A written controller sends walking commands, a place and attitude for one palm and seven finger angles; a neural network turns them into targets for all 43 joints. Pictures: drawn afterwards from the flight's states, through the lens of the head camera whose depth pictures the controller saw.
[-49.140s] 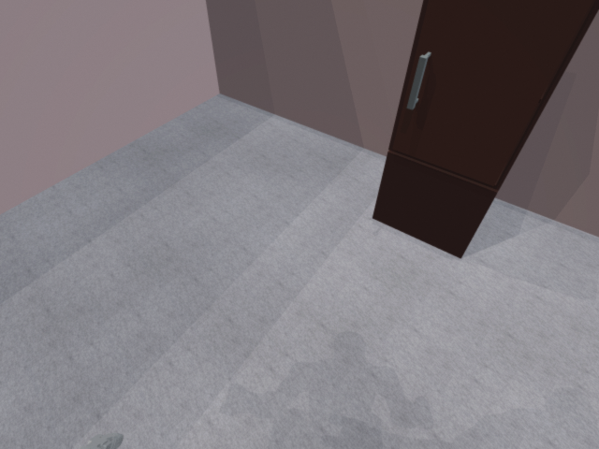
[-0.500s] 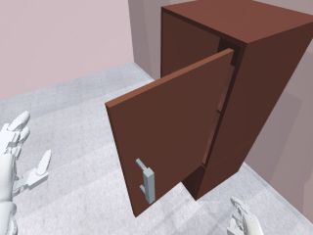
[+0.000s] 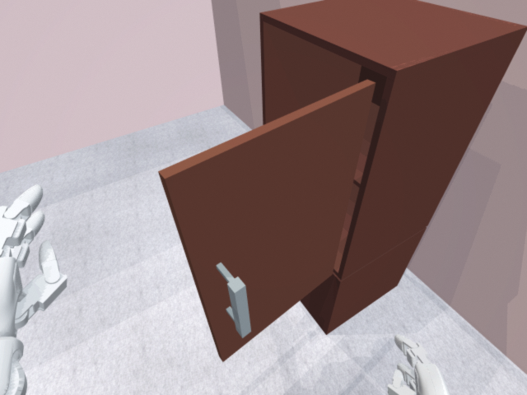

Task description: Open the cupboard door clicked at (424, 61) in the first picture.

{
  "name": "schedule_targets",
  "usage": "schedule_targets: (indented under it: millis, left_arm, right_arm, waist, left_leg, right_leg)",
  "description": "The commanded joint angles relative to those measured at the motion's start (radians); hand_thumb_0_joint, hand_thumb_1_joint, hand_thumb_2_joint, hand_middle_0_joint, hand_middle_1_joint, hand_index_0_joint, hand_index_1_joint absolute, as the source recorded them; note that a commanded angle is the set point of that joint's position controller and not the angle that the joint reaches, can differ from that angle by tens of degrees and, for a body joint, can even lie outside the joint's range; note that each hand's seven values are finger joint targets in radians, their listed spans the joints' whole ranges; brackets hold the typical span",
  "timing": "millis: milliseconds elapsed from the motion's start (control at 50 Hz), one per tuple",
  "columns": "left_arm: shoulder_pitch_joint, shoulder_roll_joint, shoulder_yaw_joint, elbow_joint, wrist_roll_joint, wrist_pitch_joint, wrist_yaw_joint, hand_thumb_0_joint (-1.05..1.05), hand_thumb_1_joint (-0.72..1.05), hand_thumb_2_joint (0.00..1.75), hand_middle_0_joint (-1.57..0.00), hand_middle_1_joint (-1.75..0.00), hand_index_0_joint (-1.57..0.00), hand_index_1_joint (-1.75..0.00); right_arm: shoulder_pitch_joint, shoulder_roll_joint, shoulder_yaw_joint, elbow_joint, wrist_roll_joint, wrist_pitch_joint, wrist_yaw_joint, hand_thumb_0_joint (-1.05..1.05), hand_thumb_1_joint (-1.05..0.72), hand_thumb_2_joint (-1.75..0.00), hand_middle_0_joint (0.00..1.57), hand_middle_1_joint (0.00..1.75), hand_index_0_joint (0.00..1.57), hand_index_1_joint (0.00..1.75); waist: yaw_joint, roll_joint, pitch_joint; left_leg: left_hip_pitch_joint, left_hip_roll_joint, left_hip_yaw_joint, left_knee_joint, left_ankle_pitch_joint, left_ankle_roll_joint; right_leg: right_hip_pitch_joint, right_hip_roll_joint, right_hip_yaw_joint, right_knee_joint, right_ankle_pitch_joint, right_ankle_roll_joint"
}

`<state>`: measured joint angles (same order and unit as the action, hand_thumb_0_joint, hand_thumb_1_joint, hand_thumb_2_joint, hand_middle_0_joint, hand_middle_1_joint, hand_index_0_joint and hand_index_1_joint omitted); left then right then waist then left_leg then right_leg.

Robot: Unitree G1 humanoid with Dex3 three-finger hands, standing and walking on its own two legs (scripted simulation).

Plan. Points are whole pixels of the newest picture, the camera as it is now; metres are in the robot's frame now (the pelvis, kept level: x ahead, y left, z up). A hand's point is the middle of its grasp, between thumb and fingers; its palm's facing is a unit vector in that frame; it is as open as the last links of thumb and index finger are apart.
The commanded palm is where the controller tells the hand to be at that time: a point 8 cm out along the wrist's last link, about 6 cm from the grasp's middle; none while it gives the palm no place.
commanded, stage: step back with the hand held close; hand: left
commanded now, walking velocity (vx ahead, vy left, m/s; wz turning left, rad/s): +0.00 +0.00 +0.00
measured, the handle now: (233, 301) +0.29 +0.10 -0.06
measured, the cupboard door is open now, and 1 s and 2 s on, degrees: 97 97 97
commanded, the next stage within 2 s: stop stepping back and stand still in 1.28 s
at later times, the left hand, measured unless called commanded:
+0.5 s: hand (31, 304) +0.16 +0.28 +0.15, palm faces +0.37 -0.77 -0.52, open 7.4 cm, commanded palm +0.10 +0.32 +0.17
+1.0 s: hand out of the picture +0.09 +0.29 +0.16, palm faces +0.44 -0.76 -0.47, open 7.4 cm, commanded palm +0.01 +0.34 +0.17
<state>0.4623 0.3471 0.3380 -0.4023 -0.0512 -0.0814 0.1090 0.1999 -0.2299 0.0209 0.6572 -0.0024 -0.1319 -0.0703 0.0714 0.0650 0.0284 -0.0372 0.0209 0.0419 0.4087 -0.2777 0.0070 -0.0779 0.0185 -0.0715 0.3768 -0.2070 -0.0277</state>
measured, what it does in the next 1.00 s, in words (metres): shifts its weight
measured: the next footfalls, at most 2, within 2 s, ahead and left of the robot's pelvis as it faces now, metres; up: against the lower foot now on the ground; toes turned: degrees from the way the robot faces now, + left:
right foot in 1.30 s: -0.23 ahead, -0.12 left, +0.00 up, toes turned -6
left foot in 1.52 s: -0.12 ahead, +0.05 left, +0.00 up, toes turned -3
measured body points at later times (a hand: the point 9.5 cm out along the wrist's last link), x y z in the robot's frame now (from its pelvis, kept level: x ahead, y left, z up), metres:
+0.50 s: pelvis -0.05 +0.03 -0.01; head -0.03 +0.03 +0.44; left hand +0.13 +0.32 +0.18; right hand +0.12 -0.23 -0.08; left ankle -0.03 +0.11 -0.74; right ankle +0.01 -0.10 -0.74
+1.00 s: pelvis -0.12 +0.03 -0.03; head -0.09 +0.05 +0.42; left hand +0.06 +0.33 +0.18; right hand +0.06 -0.21 -0.10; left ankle -0.03 +0.11 -0.74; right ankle -0.01 -0.10 -0.74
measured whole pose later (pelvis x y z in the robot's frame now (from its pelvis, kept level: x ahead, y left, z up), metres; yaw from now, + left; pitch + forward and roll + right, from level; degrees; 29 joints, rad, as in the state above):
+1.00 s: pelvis -0.12 +0.03 -0.03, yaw +2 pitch -1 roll -2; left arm 0.49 0.42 0.44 -0.56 0.00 -0.24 0.15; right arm 0.19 -0.22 0.00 0.58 -0.01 -0.08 -0.07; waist -0.01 -0.02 0.08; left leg -0.44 -0.02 0.03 0.65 -0.19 0.07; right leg -0.45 0.03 0.02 0.65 -0.22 0.02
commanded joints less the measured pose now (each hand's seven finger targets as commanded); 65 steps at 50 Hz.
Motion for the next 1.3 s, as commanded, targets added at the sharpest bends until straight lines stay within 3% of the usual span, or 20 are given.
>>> schedule_targets:
  millis: [0, 20, 40, 120, 220, 340, 440, 520, 660, 740, 800, 840, 900, 960, 1000, 1060, 1120, 1160, 1240, 1280]
  left_arm:
    - [-0.18, 0.196, 0.115, -0.208, -0.004, -0.068, 0.017, 0.0, 0.9, 0.9, -0.2, -0.3, -0.2, -0.3]
    - [-0.228, 0.3, 0.231, -0.212, 0.003, -0.104, 0.026, 0.0, 0.9, 0.9, -0.2, -0.3, -0.2, -0.3]
    - [-0.22, 0.286, 0.218, -0.182, 0.011, -0.118, 0.022, 0.0, 0.9, 0.9, -0.2, -0.3, -0.2, -0.3]
    - [-0.008, 0.189, 0.136, -0.17, 0.008, -0.114, 0.011, 0.0, 0.9, 0.9, -0.2, -0.3, -0.2, -0.3]
    - [0.072, 0.239, 0.187, -0.275, 0.005, -0.12, 0.028, 0.0, 0.9, 0.9, -0.2, -0.3, -0.2, -0.3]
    - [0.091, 0.275, 0.232, -0.303, 0.005, -0.129, 0.048, 0.0, 0.9, 0.9, -0.2, -0.3, -0.2, -0.3]
    - [0.096, 0.242, 0.214, -0.278, 0.014, -0.136, 0.052, 0.0, 0.9, 0.9, -0.2, -0.3, -0.2, -0.3]
    - [0.065, 0.222, 0.202, -0.284, 0.032, -0.148, 0.056, 0.0, 0.9, 0.9, -0.2, -0.3, -0.2, -0.3]
    - [-0.018, 0.228, 0.223, -0.342, 0.069, -0.178, 0.061, 0.0, 0.9, 0.9, -0.2, -0.3, -0.2, -0.3]
    - [-0.011, 0.241, 0.239, -0.345, 0.065, -0.194, 0.056, 0.0, 0.9, 0.9, -0.2, -0.3, -0.2, -0.3]
    - [-0.029, 0.233, 0.215, -0.343, 0.05, -0.197, 0.058, 0.0, 0.9, 0.9, -0.2, -0.3, -0.2, -0.3]
    - [-0.042, 0.237, 0.202, -0.346, 0.039, -0.2, 0.066, 0.0, 0.9, 0.9, -0.2, -0.3, -0.2, -0.3]
    - [-0.009, 0.251, 0.217, -0.336, 0.03, -0.203, 0.075, 0.0, 0.9, 0.9, -0.2, -0.3, -0.2, -0.3]
    - [0.038, 0.26, 0.286, -0.353, 0.045, -0.216, 0.072, 0.0, 0.9, 0.9, -0.2, -0.3, -0.2, -0.3]
    - [0.022, 0.272, 0.29, -0.381, 0.039, -0.22, 0.067, 0.0, 0.9, 0.9, -0.2, -0.3, -0.2, -0.3]
    - [0.089, 0.234, 0.254, -0.36, 0.019, -0.21, 0.067, 0.0, 0.9, 0.9, -0.2, -0.3, -0.2, -0.3]
    - [0.074, 0.199, 0.181, -0.382, 0.001, -0.186, 0.062, 0.0, 0.9, 0.9, -0.2, -0.3, -0.2, -0.3]
    - [0.021, 0.199, 0.156, -0.386, -0.001, -0.179, 0.059, 0.0, 0.9, 0.9, -0.2, -0.3, -0.2, -0.3]
    - [0.029, 0.285, 0.216, -0.395, -0.005, -0.19, 0.041, 0.0, 0.9, 0.9, -0.2, -0.3, -0.2, -0.3]
    - [0.054, 0.35, 0.285, -0.417, -0.019, -0.205, 0.032, 0.0, 0.9, 0.9, -0.2, -0.3, -0.2, -0.3]
  right_arm:
    - [-0.15, -0.105, -0.038, -0.158, -0.001, -0.06, -0.009, 0.0, -0.9, -0.9, 0.2, 0.3, 0.2, 0.3]
    - [-0.125, -0.119, -0.037, -0.197, 0.011, -0.037, -0.011, 0.0, -0.9, -0.9, 0.2, 0.3, 0.2, 0.3]
    - [-0.124, -0.107, -0.037, -0.183, 0.007, -0.021, -0.012, 0.0, -0.9, -0.9, 0.2, 0.3, 0.2, 0.3]
    - [-0.128, -0.119, -0.049, -0.197, -0.002, 0.014, -0.007, 0.0, -0.9, -0.9, 0.2, 0.3, 0.2, 0.3]
    - [-0.13, -0.12, -0.064, -0.231, 0.002, 0.043, -0.016, 0.0, -0.9, -0.9, 0.2, 0.3, 0.2, 0.3]
    - [-0.139, -0.116, -0.073, -0.249, 0.006, 0.058, -0.03, 0.0, -0.9, -0.9, 0.2, 0.3, 0.2, 0.3]
    - [-0.133, -0.126, -0.073, -0.255, 0.005, 0.051, -0.03, 0.0, -0.9, -0.9, 0.2, 0.3, 0.2, 0.3]
    - [-0.111, -0.141, -0.073, -0.265, 0.005, 0.039, -0.024, 0.0, -0.9, -0.9, 0.2, 0.3, 0.2, 0.3]
    - [-0.099, -0.141, -0.073, -0.271, -0.007, 0.008, -0.025, 0.0, -0.9, -0.9, 0.2, 0.3, 0.2, 0.3]
    - [-0.078, -0.134, -0.078, -0.261, -0.007, -0.005, -0.018, 0.0, -0.9, -0.9, 0.2, 0.3, 0.2, 0.3]
    - [-0.063, -0.126, -0.079, -0.239, -0.008, -0.008, -0.009, 0.0, -0.9, -0.9, 0.2, 0.3, 0.2, 0.3]
    - [-0.065, -0.119, -0.074, -0.213, -0.007, -0.005, -0.004, 0.0, -0.9, -0.9, 0.2, 0.3, 0.2, 0.3]
    - [-0.076, -0.119, -0.066, -0.211, -0.004, 0.002, -0.009, 0.0, -0.9, -0.9, 0.2, 0.3, 0.2, 0.3]
    - [-0.11, -0.131, -0.077, -0.229, -0.014, -0.01, -0.02, 0.0, -0.9, -0.9, 0.2, 0.3, 0.2, 0.3]
    - [-0.095, -0.112, -0.092, -0.217, -0.02, -0.026, -0.013, 0.0, -0.9, -0.9, 0.2, 0.3, 0.2, 0.3]
    - [-0.095, -0.104, -0.088, -0.195, -0.024, -0.051, -0.002, 0.0, -0.9, -0.9, 0.2, 0.3, 0.2, 0.3]
    - [-0.084, -0.106, -0.077, -0.153, -0.023, -0.064, 0.01, 0.0, -0.9, -0.9, 0.2, 0.3, 0.2, 0.3]
    - [-0.084, -0.111, -0.072, -0.126, -0.03, -0.073, 0.014, 0.0, -0.9, -0.9, 0.2, 0.3, 0.2, 0.3]
    - [-0.095, -0.105, -0.076, -0.124, -0.033, -0.046, 0.025, 0.0, -0.9, -0.9, 0.2, 0.3, 0.2, 0.3]
    - [-0.142, -0.099, -0.071, -0.169, -0.019, -0.018, 0.024, 0.0, -0.9, -0.9, 0.2, 0.3, 0.2, 0.3]
  waist:
    - [-0.006, -0.006, -0.051]
    - [-0.053, -0.079, 0.023]
    - [-0.055, -0.065, 0.022]
    - [-0.06, -0.051, -0.086]
    - [-0.057, -0.041, -0.225]
    - [-0.055, -0.021, -0.188]
    - [-0.053, 0.014, -0.12]
    - [-0.062, 0.018, -0.072]
    - [-0.059, 0.068, -0.055]
    - [-0.072, -0.014, -0.06]
    - [-0.083, -0.124, -0.044]
    - [-0.089, -0.146, -0.046]
    - [-0.092, -0.061, -0.057]
    - [-0.057, 0.223, -0.124]
    - [-0.067, 0.131, -0.159]
    - [-0.061, 0.067, -0.139]
    - [-0.066, 0.134, -0.182]
    - [-0.067, 0.177, -0.209]
    - [-0.048, 0.118, -0.349]
    - [-0.039, -0.032, -0.344]
  left_leg:
    - [-0.051, -0.004, -0.017, -0.062, 0.205, 0.023]
    - [-0.126, 0.014, -0.043, -0.021, 0.126, 0.033]
    - [-0.135, 0.004, -0.053, 0.002, 0.1, 0.032]
    - [-0.102, 0.014, -0.032, 0.021, 0.185, 0.026]
    - [-0.118, 0.041, -0.042, 0.015, 0.347, 0.021]
    - [-0.21, 0.049, -0.072, 0.006, 0.312, 0.021]
    - [-0.361, 0.082, -0.106, -0.064, 0.106, 0.049]
    - [-0.547, 0.106, -0.142, -0.117, -0.196, 0.079]
    - [-0.763, 0.162, -0.213, -0.177, -0.44, 0.122]
    - [-0.673, 0.089, -0.16, -0.036, -0.389, 0.098]
    - [-0.494, 0.014, -0.107, 0.147, -0.312, 0.054]
    - [-0.321, -0.017, -0.086, 0.255, -0.203, 0.023]
    - [-0.345, 0.028, -0.15, 0.088, -0.22, 0.039]
    - [-0.733, 0.274, -0.41, -0.281, -0.439, 0.146]
    - [-0.608, 0.32, -0.402, -0.263, -0.269, 0.179]
    - [-0.396, 0.277, -0.315, -0.169, -0.016, 0.168]
    - [-0.169, 0.241, -0.261, -0.184, 0.136, 0.122]
    - [-0.052, 0.231, -0.232, -0.154, 0.375, 0.104]
    - [0.148, 0.192, -0.141, 0.015, 0.751, 0.058]
    - [0.064, 0.119, -0.037, 0.114, 0.601, 0.03]
  right_leg:
    - [0.018, -0.031, 0.063, -0.081, 0.128, 0.012]
    - [-0.094, -0.081, 0.164, -0.135, 0.15, 0.013]
    - [-0.104, -0.111, 0.173, -0.148, 0.146, 0.004]
    - [-0.089, -0.127, 0.143, -0.104, 0.23, 0.006]
    - [-0.002, -0.107, 0.111, 0.014, 0.417, 0.016]
    - [-0.025, -0.1, 0.118, 0.057, 0.381, 0.011]
    - [-0.013, -0.066, 0.116, 0.098, 0.203, 0.025]
    - [0.039, -0.053, 0.125, 0.153, 0.082, 0.029]
    - [0.15, -0.004, 0.109, 0.325, 0.042, 0.045]
    - [0.03, -0.04, 0.209, 0.221, 0.049, 0.017]
    - [-0.215, -0.136, 0.339, 0.014, -0.166, -0.032]
    - [-0.399, -0.19, 0.351, -0.066, -0.221, -0.067]
    - [-0.381, -0.109, 0.215, 0.035, -0.212, -0.011]
    - [0.039, 0.069, 0.08, 0.556, -0.069, 0.053]
    - [-0.06, 0.071, 0.128, 0.716, -0.202, 0.042]
    - [-0.196, 0.044, 0.116, 0.578, -0.282, 0.036]
    - [-0.257, 0.048, 0.076, 0.373, -0.335, 0.029]
    - [-0.251, 0.05, 0.065, 0.229, -0.307, 0.027]
    - [-0.204, 0.026, 0.062, -0.063, -0.051, 0.024]
    - [-0.151, -0.057, 0.112, -0.098, 0.335, 0.033]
